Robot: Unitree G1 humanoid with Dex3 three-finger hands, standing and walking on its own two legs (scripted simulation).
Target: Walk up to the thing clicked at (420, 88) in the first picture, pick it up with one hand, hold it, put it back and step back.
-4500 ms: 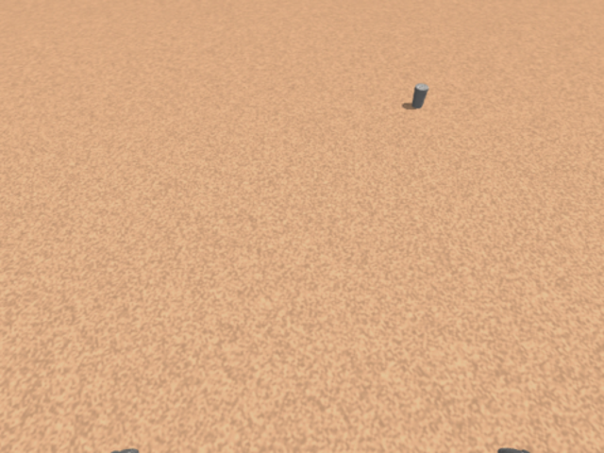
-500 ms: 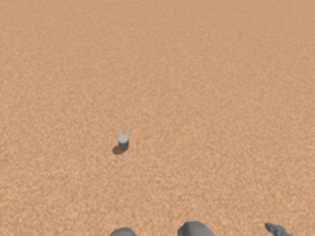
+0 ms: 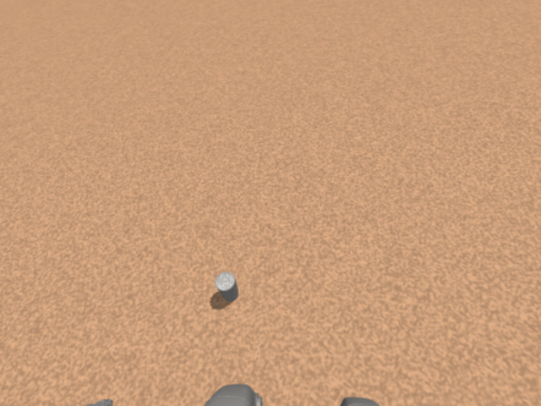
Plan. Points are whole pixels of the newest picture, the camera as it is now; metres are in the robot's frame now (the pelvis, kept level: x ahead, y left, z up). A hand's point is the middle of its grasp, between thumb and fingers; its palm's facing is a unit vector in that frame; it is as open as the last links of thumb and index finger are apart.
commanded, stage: walk up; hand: left
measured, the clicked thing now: (228, 288) +0.59 +0.27 -0.71
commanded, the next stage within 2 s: none
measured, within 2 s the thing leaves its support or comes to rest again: neither
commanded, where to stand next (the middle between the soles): +0.23 +0.03 m, yaw +0 degrees
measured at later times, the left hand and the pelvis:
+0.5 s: hand (118, 380) +0.17 +0.32 -0.16, palm faces -0.02 -0.94 -0.33, open 7.4 cm; pelvis +0.13 +0.05 +0.00, yaw +1 degrees
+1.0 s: hand (147, 340) +0.24 +0.28 -0.14, palm faces -0.04 -0.94 -0.35, open 7.4 cm; pelvis +0.14 +0.03 +0.00, yaw -1 degrees
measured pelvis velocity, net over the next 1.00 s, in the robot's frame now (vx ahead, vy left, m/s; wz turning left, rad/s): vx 0.14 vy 0.03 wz -0.02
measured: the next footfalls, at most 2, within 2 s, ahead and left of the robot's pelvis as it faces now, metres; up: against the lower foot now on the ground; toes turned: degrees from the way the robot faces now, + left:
left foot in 0.30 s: +0.23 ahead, +0.16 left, +0.00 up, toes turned +2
right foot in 0.72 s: +0.23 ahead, -0.10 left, +0.00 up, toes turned -2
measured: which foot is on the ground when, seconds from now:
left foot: up 0.00-0.28, down 0.30-1.00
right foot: down 0.00-0.32, up 0.34-0.70, down 0.72-1.00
